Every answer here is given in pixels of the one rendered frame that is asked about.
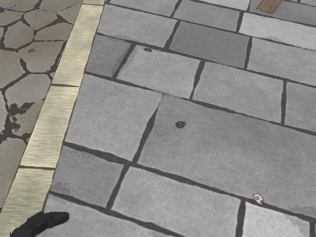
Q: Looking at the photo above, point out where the left robot hand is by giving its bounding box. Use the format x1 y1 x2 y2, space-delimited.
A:
10 211 69 237

